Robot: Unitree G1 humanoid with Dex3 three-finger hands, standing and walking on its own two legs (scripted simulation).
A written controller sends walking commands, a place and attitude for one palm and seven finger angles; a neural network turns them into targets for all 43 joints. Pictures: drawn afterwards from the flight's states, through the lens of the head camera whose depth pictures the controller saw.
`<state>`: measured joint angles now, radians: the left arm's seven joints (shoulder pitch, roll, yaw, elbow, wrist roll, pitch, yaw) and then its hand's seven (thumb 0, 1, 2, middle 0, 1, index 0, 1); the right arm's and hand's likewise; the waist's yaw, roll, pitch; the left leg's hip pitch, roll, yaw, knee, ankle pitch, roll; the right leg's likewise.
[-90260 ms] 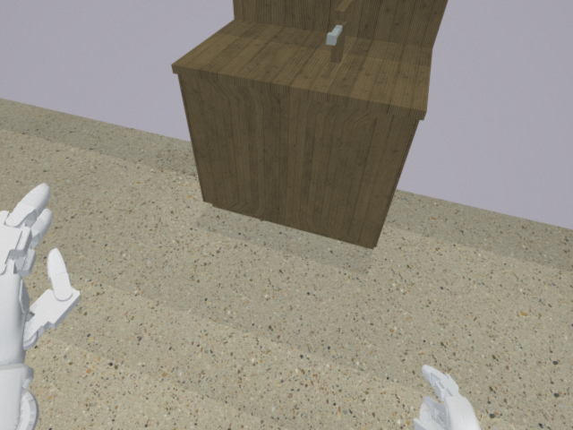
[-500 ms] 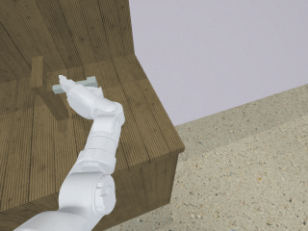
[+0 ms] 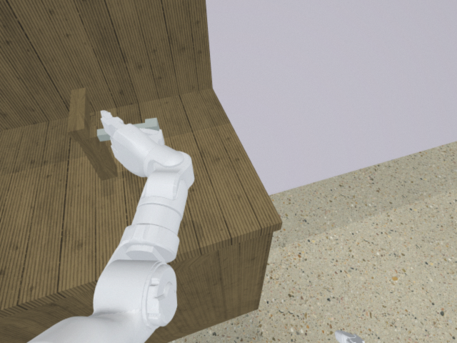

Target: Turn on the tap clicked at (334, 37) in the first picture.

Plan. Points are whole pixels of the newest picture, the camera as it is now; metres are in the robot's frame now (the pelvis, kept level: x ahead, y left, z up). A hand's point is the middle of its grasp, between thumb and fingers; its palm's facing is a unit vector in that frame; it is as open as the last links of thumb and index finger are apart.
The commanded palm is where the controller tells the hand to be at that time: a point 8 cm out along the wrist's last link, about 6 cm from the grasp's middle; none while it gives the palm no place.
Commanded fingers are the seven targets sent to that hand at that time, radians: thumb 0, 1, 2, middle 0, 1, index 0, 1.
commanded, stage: lift the hand up off the lever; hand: left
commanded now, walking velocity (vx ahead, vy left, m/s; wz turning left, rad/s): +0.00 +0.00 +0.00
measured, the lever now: (152, 127) +0.51 +0.17 +0.11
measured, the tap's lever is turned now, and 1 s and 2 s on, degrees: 83 84 84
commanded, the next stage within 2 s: draw the hand back beside the body in 1.42 s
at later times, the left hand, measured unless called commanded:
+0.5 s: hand (156, 129) +0.46 +0.14 +0.15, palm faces +0.78 -0.61 -0.14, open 7.8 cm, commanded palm +0.40 +0.16 +0.16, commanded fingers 0.00 0.90 0.90 -0.15 -0.15 -0.15 -0.15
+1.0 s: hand (154, 121) +0.45 +0.14 +0.17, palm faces +0.76 -0.64 -0.10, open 7.8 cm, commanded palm +0.39 +0.15 +0.18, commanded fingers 0.00 0.90 0.90 -0.15 -0.15 -0.15 -0.15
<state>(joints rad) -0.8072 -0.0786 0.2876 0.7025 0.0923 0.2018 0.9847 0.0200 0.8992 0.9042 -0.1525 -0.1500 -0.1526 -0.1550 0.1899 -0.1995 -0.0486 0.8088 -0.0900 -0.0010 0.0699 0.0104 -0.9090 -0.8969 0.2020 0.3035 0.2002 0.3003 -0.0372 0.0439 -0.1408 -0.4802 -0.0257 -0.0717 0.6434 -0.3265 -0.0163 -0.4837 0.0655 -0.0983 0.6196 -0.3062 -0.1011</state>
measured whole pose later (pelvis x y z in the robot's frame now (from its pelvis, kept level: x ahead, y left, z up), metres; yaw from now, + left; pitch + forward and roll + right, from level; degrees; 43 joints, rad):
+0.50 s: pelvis +0.00 -0.01 +0.00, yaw +0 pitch +9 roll +1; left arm -0.86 -0.04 0.34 0.74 0.08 0.25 0.99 0.02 0.90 0.90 -0.14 -0.15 -0.15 -0.15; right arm 0.19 -0.21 -0.05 0.82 -0.08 0.00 0.04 0.01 -0.91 -0.90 0.20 0.30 0.20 0.30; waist -0.05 0.04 -0.13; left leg -0.46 -0.02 -0.07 0.59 -0.30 -0.02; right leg -0.46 0.07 -0.10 0.57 -0.28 -0.11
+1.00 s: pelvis +0.01 +0.00 +0.01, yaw +0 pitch +7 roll +1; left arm -0.81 -0.07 0.28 0.61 0.04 0.32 0.95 0.02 0.90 0.90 -0.15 -0.15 -0.15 -0.16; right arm 0.15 -0.21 -0.04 0.80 -0.06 0.00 0.05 0.01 -0.91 -0.90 0.20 0.30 0.20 0.30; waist -0.01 0.05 -0.12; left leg -0.37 -0.02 -0.07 0.54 -0.29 -0.02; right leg -0.38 0.07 -0.09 0.53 -0.28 -0.10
